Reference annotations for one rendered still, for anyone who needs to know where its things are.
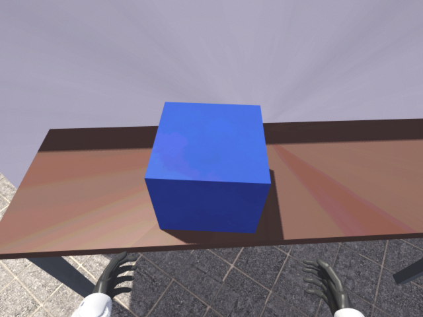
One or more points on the left robot forearm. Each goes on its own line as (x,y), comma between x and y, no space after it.
(94,305)

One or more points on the right robot hand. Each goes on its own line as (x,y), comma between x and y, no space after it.
(334,293)

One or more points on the carton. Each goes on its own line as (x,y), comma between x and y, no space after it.
(208,169)

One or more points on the table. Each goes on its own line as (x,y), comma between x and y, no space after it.
(336,181)

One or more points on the left robot hand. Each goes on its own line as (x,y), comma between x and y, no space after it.
(109,278)

